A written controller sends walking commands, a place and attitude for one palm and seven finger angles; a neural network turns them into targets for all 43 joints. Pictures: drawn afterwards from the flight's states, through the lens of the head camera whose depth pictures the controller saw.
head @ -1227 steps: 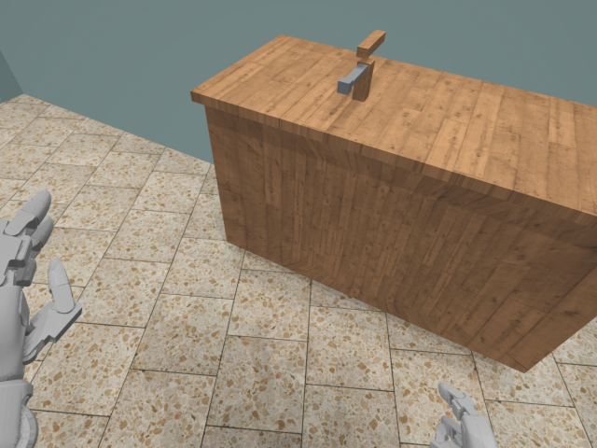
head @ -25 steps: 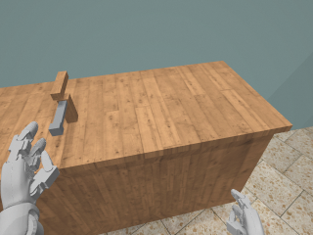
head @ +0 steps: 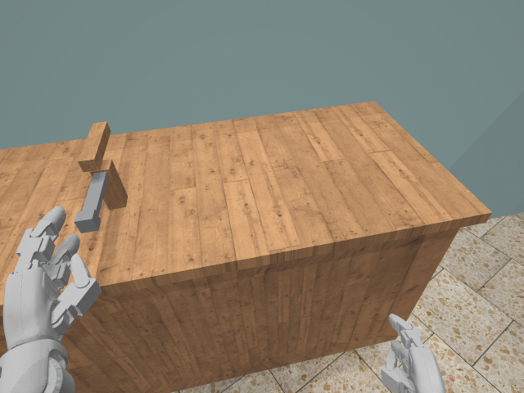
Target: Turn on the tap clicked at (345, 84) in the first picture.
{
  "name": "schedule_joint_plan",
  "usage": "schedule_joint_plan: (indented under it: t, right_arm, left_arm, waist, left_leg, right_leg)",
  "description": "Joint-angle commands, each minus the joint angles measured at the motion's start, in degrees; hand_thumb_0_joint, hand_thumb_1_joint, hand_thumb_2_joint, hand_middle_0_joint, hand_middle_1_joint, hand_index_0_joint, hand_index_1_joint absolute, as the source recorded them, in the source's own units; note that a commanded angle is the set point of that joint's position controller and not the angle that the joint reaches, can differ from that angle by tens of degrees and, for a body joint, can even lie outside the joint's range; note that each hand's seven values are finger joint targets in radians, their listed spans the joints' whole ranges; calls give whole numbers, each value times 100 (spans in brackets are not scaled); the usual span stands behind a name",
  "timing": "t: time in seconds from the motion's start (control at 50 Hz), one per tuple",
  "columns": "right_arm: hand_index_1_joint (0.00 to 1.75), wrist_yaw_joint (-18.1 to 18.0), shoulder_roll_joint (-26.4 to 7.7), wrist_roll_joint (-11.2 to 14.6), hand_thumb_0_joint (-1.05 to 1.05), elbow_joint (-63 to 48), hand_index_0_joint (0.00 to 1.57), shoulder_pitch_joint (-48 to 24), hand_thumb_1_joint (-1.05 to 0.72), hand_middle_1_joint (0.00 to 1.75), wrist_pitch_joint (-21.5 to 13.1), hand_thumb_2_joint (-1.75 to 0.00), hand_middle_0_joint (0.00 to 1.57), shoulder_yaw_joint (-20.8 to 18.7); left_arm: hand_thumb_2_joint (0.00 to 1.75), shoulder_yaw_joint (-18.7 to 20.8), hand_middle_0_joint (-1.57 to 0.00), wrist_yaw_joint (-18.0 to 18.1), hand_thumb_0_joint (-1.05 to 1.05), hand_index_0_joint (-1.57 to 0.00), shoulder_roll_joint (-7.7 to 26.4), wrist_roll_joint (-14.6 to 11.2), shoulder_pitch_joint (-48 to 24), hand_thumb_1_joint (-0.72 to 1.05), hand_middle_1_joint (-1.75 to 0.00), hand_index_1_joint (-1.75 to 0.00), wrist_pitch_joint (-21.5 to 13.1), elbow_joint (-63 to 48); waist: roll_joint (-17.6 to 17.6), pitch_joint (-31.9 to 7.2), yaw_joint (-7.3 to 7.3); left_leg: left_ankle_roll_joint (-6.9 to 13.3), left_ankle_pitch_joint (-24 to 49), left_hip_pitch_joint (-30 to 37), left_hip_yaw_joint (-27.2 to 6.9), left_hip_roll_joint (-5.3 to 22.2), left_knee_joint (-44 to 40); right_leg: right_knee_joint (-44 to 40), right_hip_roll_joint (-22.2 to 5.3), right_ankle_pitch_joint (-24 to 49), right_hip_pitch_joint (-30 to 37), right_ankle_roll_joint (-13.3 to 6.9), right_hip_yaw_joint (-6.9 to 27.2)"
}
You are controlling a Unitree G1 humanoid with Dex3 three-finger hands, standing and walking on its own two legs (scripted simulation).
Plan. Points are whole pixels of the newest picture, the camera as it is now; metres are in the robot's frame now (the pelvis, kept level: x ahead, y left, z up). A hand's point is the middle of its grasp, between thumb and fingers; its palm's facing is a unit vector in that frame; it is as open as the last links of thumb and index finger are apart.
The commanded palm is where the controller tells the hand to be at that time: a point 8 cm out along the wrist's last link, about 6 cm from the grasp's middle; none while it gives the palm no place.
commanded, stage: reach beside the lever's end, fingers flat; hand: left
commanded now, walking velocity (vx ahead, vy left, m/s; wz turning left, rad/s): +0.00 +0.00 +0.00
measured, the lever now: (87, 221) +0.32 +0.35 +0.10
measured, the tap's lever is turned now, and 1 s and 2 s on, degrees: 0 0 0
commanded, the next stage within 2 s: none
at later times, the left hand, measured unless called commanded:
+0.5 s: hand (87, 268) +0.21 +0.26 +0.14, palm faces +0.53 -0.84 -0.11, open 7.4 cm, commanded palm +0.17 +0.30 +0.15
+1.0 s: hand (83, 257) +0.23 +0.29 +0.13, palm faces +0.55 -0.83 -0.10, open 7.5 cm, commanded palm +0.19 +0.33 +0.13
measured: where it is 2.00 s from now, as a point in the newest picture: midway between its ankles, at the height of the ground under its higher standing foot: outside the picture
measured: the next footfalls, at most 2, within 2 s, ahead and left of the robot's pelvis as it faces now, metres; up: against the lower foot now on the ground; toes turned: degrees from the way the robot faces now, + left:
none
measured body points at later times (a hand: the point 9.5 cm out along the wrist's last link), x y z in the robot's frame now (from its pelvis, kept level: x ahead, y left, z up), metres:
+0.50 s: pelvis +0.00 +0.01 +0.00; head -0.02 -0.02 +0.45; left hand +0.18 +0.31 +0.15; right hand +0.21 -0.21 -0.07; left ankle +0.02 +0.15 -0.73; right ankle +0.00 -0.09 -0.73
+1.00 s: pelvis +0.00 +0.01 +0.00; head -0.02 -0.01 +0.45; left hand +0.20 +0.33 +0.14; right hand +0.19 -0.21 -0.08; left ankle +0.02 +0.15 -0.73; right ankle +0.00 -0.09 -0.73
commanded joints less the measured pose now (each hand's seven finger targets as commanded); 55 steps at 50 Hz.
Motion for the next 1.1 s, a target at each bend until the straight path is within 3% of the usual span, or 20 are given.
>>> schedule_joint_plan:
  t: [0.0, 0.02, 0.04, 0.08, 0.2, 0.24, 0.3, 0.34, 0.42, 0.44, 0.46, 0.52, 0.64, 0.7, 0.78, 0.86, 0.9, 0.98, 1.04, 1.08]
  right_arm:
    - [30, -52, -512, 14, 0, -1015, 20, -907, -90, 30, -345, -90, 20, -216]
    - [30, -54, -515, 7, 0, -1024, 20, -900, -90, 30, -336, -90, 20, -215]
    - [30, -51, -510, 23, 0, -1031, 20, -931, -90, 30, -334, -90, 20, -206]
    - [30, -59, -505, 25, 0, -1013, 20, -914, -90, 30, -305, -90, 20, -196]
    - [30, -110, -523, 29, 0, -949, 20, -940, -90, 30, -266, -90, 20, -205]
    - [30, -123, -528, 43, 0, -904, 20, -953, -90, 30, -258, -90, 20, -209]
    - [30, -119, -524, 27, 0, -897, 20, -945, -90, 30, -261, -90, 20, -210]
    - [30, -118, -532, 26, 0, -885, 20, -951, -90, 30, -240, -90, 20, -212]
    - [30, -106, -553, 31, 0, -875, 20, -891, -90, 30, -213, -90, 20, -249]
    - [30, -100, -539, 57, 0, -863, 20, -926, -90, 30, -212, -90, 20, -241]
    - [30, -101, -520, 52, 0, -881, 20, -921, -90, 30, -222, -90, 20, -232]
    - [30, -120, -579, 40, 0, -823, 20, -878, -90, 30, -221, -90, 20, -274]
    - [30, -139, -573, 68, 0, -779, 20, -905, -90, 30, -224, -90, 20, -265]
    - [30, -145, -599, 63, 0, -746, 20, -887, -90, 30, -238, -90, 20, -276]
    - [30, -130, -600, 53, 0, -763, 20, -873, -90, 30, -248, -90, 20, -284]
    - [30, -116, -605, 56, 0, -771, 20, -851, -90, 30, -182, -90, 20, -314]
    - [30, -104, -613, 51, 0, -762, 20, -825, -90, 30, -138, -90, 20, -331]
    - [30, -93, -607, 61, 0, -752, 20, -805, -90, 30, -126, -90, 20, -332]
    - [30, -119, -640, 79, 0, -690, 20, -772, -90, 30, -120, -90, 20, -353]
    - [30, -129, -641, 82, 0, -683, 20, -771, -90, 30, -154, -90, 20, -337]
  left_arm:
    - [90, 429, -20, 34, 0, -20, 777, 28, -532, 90, -30, -30, -464, -1318]
    - [90, 488, -20, 33, 0, -20, 827, 12, -543, 90, -30, -30, -460, -1310]
    - [90, 536, -20, 36, 0, -20, 883, 25, -560, 90, -30, -30, -452, -1352]
    - [90, 488, -20, 17, 0, -20, 781, -5, -532, 90, -30, -30, -425, -1130]
    - [90, 569, -20, 10, 0, -20, 881, -4, -1111, 90, -30, -30, -434, -848]
    - [90, 744, -20, 14, 0, -20, 1083, 22, -1310, 90, -30, -30, -446, -763]
    - [90, 740, -20, -33, 0, -20, 1009, -21, -1304, 90, -30, -30, -488, -577]
    - [90, 910, -20, -49, 0, -20, 1147, -33, -1280, 90, -30, -30, -485, -481]
    - [90, 989, -20, -102, 0, -20, 1129, -91, -1231, 90, -30, -30, -530, -279]
    - [90, 989, -20, -109, 0, -20, 1182, -58, -1361, 90, -30, -30, -548, -306]
    - [90, 888, -20, -108, 0, -20, 1066, -72, -1419, 90, -30, -30, -575, -313]
    - [90, 1061, -20, -86, 0, -20, 1214, -90, -1553, 90, -29, -29, -645, -54]
    - [90, 1066, -19, -139, 0, -19, 1292, -52, -2030, 90, -28, -28, -776, 119]
    - [90, 1012, -19, -161, 0, -19, 1240, -57, -2124, 90, -27, -27, -829, 347]
    - [90, 999, -19, -139, 0, -19, 1233, -8, -2103, 90, -26, -26, -842, 471]
    - [90, 1254, -18, -111, 0, -18, 1402, -27, -2093, 90, -25, -25, -817, 615]
    - [90, 1335, -18, -120, 0, -18, 1427, -52, -2036, 90, -24, -24, -826, 752]
    - [90, 1297, -18, -147, 0, -18, 1411, -33, -2239, 90, -23, -23, -955, 816]
    - [90, 1525, -18, -210, 0, -18, 1657, -53, -2440, 90, -22, -22, -1056, 1021]
    - [90, 1305, -17, -282, 0, -17, 1493, -61, -2670, 90, -22, -22, -1130, 1111]
  waist:
    - [-347, -362, -11]
    - [-379, -382, 2]
    - [-155, -338, 15]
    - [-340, -221, -6]
    - [-335, -241, -59]
    - [-126, -278, -59]
    - [-304, -364, -45]
    - [-52, -417, -13]
    - [-272, -494, -14]
    - [-8, -454, -29]
    - [-37, -415, -55]
    - [-290, -414, -76]
    - [2, -455, -138]
    - [-152, -458, -159]
    - [-73, -573, -114]
    - [-177, -689, -73]
    - [-270, -677, -83]
    - [-46, -608, -138]
    - [-49, -588, -164]
    - [-4, -569, -229]
  left_leg:
    - [315, 972, 108, 199, -229, -412]
    - [318, 956, 87, 182, -236, -422]
    - [304, 988, 108, 187, -231, -432]
    - [308, 920, 45, 177, -231, -450]
    - [313, 778, 84, 153, -243, -503]
    - [302, 778, 124, 167, -244, -529]
    - [303, 822, 106, 160, -253, -544]
    - [285, 926, 114, 167, -251, -564]
    - [277, 1075, 88, 174, -245, -562]
    - [268, 1089, 128, 193, -242, -570]
    - [265, 1024, 128, 183, -242, -580]
    - [281, 908, 76, 160, -240, -575]
    - [268, 849, 108, 169, -252, -600]
    - [263, 747, 72, 150, -249, -625]
    - [241, 886, 101, 116, -242, -659]
    - [234, 1020, 44, 156, -242, -645]
    - [236, 1107, 15, 190, -236, -604]
    - [225, 1055, 15, 196, -228, -588]
    - [244, 991, -61, 208, -234, -556]
    - [248, 850, -41, 186, -245, -549]
  right_leg:
    - [-748, -129, 1086, -129, 166, 193]
    - [-742, -125, 1073, -122, 168, 185]
    - [-749, -123, 1084, -113, 146, 190]
    - [-759, -119, 1027, -182, 160, 182]
    - [-833, -107, 799, -218, 168, 228]
    - [-869, -103, 758, -180, 147, 251]
    - [-831, -93, 841, -123, 159, 232]
    - [-816, -91, 963, -57, 134, 228]
    - [-756, -79, 1196, 11, 140, 206]
    - [-772, -81, 1176, -22, 123, 209]
    - [-768, -83, 1082, -76, 130, 196]
    - [-804, -63, 945, -135, 141, 218]
    - [-804, -63, 858, -175, 116, 237]
    - [-791, -52, 743, -211, 120, 215]
    - [-711, -41, 876, -142, 92, 181]
    - [-698, -45, 1046, -26, 98, 196]
    - [-686, -34, 1167, -53, 107, 193]
    - [-660, -28, 1100, -173, 94, 198]
    - [-674, -23, 1049, -211, 96, 227]
    - [-665, -25, 910, -316, 97, 235]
